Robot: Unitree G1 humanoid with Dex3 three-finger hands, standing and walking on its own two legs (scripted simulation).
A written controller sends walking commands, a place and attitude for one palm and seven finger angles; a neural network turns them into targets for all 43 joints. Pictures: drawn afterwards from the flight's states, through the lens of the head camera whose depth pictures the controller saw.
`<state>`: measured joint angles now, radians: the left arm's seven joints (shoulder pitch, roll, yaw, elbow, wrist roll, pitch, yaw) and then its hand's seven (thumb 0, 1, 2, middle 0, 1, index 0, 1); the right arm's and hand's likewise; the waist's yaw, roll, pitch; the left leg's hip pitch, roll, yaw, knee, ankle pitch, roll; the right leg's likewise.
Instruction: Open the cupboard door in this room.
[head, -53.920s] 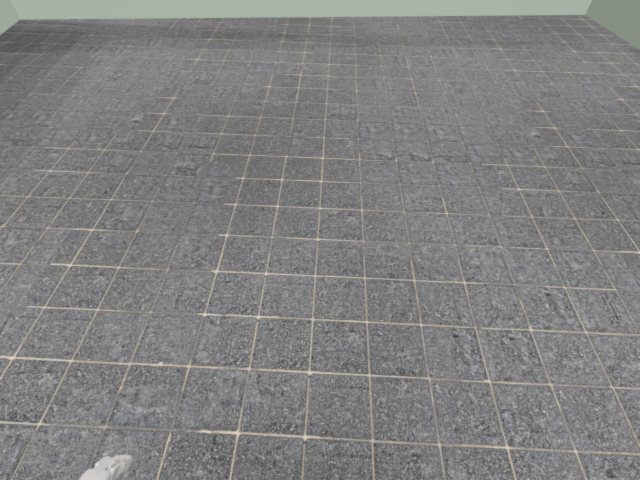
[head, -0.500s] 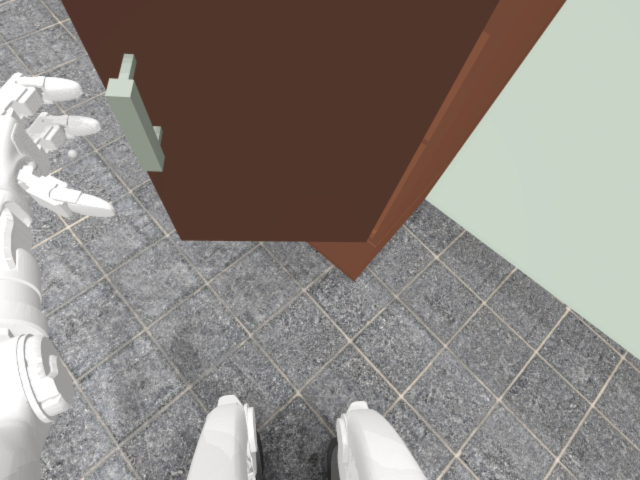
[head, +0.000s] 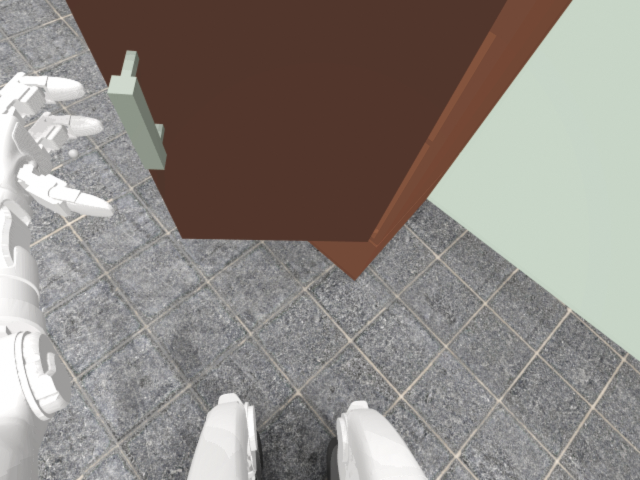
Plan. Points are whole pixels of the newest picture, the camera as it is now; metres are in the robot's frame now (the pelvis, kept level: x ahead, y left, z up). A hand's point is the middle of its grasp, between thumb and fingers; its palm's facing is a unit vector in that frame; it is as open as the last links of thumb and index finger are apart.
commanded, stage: slide the fingers in behind the handle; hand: left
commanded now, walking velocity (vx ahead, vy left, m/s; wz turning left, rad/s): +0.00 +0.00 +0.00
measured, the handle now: (144, 114) +0.53 +0.20 +0.05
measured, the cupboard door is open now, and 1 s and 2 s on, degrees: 43 43 43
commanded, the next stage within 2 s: close the thumb around the handle in 1.62 s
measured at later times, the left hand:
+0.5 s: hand (107, 154) +0.47 +0.23 +0.06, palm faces +0.00 -1.00 -0.01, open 14.0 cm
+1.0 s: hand (137, 153) +0.48 +0.20 +0.06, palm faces -0.02 -1.00 +0.00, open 14.0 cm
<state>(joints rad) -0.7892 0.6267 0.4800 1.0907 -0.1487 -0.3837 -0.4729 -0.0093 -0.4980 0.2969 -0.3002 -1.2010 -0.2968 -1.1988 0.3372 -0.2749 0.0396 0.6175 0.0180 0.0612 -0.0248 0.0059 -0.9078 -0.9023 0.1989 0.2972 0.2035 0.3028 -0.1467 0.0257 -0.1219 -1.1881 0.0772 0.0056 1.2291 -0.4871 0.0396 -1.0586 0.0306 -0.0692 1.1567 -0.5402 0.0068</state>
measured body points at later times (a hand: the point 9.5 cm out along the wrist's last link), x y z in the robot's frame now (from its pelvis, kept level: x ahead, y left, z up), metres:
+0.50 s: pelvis +0.00 +0.00 +0.00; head +0.14 +0.03 +0.43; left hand +0.47 +0.28 +0.06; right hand +0.04 -0.27 -0.10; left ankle +0.04 +0.09 -0.63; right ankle +0.00 -0.13 -0.63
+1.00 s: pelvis +0.00 -0.01 +0.00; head +0.14 +0.02 +0.43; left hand +0.47 +0.25 +0.06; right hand +0.04 -0.28 -0.11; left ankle +0.04 +0.09 -0.63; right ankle +0.00 -0.13 -0.63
